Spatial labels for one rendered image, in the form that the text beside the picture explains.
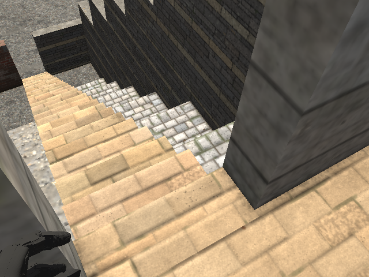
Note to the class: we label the left robot hand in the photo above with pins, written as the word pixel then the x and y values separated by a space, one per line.
pixel 14 258

